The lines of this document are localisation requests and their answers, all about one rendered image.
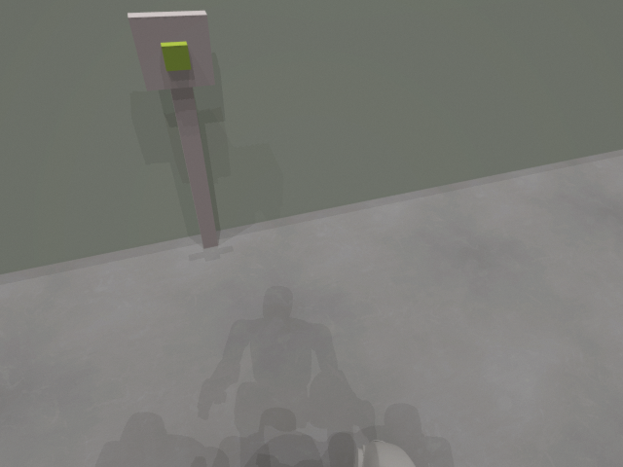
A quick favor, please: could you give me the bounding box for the button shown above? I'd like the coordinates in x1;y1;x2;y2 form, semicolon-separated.
161;42;191;71

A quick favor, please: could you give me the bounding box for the panel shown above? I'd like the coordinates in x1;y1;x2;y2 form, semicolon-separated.
128;11;218;249

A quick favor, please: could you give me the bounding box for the right robot thigh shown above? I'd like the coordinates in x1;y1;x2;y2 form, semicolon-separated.
355;442;416;467

